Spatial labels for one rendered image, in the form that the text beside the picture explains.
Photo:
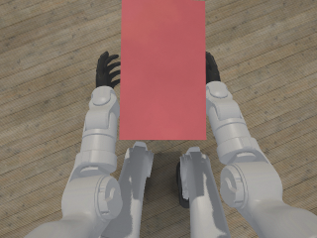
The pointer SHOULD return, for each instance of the right robot forearm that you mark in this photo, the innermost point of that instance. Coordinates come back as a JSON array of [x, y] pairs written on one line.
[[234, 141]]

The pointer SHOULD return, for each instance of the robot left hand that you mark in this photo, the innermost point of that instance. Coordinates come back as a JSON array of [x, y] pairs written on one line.
[[103, 76]]

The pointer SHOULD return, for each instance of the carton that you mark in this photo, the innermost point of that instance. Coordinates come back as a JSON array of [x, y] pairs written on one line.
[[163, 70]]

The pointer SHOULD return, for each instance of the robot left upper arm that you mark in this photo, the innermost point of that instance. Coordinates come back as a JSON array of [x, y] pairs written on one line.
[[88, 205]]

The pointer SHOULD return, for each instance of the right robot thigh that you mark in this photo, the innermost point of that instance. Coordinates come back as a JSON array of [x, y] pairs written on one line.
[[207, 216]]

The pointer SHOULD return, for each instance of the robot right hand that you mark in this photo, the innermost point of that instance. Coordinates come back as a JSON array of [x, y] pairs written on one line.
[[211, 69]]

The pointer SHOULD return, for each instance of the robot thigh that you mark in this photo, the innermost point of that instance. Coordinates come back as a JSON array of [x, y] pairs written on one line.
[[207, 216], [137, 167]]

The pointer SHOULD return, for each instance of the left robot thigh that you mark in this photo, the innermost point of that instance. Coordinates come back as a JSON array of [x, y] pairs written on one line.
[[137, 167]]

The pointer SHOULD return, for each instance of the robot right upper arm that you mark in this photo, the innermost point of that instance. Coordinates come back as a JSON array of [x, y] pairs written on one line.
[[255, 190]]

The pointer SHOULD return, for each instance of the left robot forearm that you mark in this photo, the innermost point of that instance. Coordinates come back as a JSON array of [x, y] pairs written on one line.
[[98, 143]]

